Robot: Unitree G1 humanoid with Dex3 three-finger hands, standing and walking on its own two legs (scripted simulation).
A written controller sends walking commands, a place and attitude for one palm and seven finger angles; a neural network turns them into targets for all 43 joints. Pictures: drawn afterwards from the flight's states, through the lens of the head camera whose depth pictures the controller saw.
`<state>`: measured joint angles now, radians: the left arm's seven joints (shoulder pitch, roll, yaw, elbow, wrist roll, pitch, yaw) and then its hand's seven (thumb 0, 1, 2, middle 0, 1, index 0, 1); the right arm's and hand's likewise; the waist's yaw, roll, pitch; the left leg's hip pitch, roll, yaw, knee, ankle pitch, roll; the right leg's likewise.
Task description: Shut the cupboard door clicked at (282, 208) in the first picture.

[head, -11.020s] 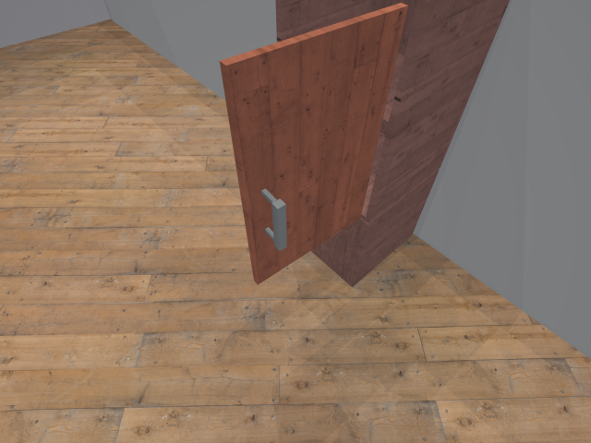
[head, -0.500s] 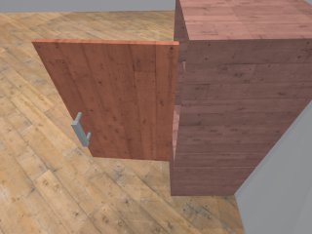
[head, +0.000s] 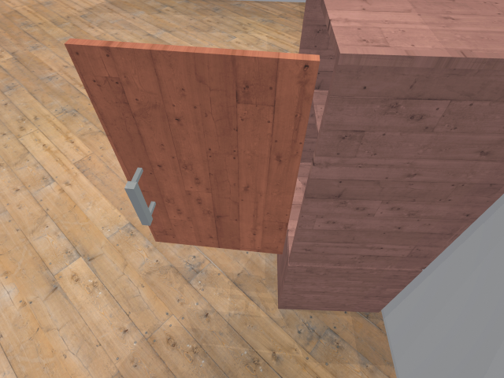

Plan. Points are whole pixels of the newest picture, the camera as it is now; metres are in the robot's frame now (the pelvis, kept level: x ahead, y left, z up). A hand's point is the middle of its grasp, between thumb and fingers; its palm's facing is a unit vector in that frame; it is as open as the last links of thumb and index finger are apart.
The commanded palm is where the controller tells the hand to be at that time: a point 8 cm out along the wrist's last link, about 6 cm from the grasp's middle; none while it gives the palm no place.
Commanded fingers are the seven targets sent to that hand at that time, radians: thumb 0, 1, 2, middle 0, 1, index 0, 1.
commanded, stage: shuffle to correct the standing spot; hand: left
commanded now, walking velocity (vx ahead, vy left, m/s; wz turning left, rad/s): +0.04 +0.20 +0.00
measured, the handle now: (142, 197) +0.48 +0.29 -0.08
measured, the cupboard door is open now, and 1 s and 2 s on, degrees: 86 86 86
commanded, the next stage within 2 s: come to a stop and stand still in 0.36 s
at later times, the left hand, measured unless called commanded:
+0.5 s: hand out of the picture -0.01 +0.27 -0.17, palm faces +0.07 -0.96 -0.27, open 7.4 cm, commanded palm none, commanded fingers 0.00 0.90 0.90 -0.20 -0.30 -0.20 -0.30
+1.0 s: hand out of the picture +0.03 +0.26 -0.16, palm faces +0.01 -0.98 -0.19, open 7.3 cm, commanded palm none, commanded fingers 0.00 0.90 0.90 -0.20 -0.30 -0.20 -0.30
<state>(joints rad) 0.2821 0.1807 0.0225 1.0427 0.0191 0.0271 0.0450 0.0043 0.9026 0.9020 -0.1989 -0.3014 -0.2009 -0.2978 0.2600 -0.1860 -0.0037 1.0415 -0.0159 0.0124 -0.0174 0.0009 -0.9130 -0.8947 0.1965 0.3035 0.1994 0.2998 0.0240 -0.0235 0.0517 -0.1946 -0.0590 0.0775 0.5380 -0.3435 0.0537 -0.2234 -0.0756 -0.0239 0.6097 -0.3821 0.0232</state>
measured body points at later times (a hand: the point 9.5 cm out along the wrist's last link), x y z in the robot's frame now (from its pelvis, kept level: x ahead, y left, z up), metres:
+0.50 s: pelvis +0.00 +0.07 -0.01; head +0.03 +0.07 +0.44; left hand -0.01 +0.33 -0.15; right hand +0.11 -0.18 -0.14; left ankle +0.03 +0.21 -0.73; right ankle -0.03 -0.10 -0.73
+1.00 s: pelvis +0.03 +0.09 +0.01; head +0.04 +0.09 +0.46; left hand +0.03 +0.31 -0.14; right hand +0.01 -0.12 -0.15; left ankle +0.03 +0.21 -0.73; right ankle +0.00 +0.00 -0.73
